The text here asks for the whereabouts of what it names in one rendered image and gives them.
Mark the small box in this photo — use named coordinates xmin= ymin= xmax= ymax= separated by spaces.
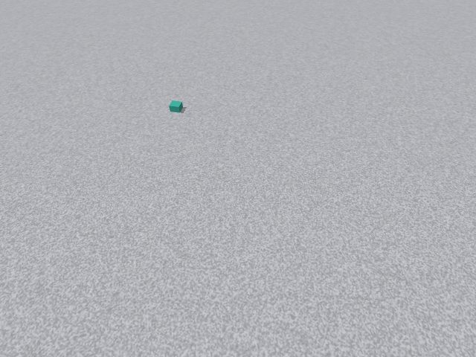
xmin=169 ymin=100 xmax=183 ymax=113

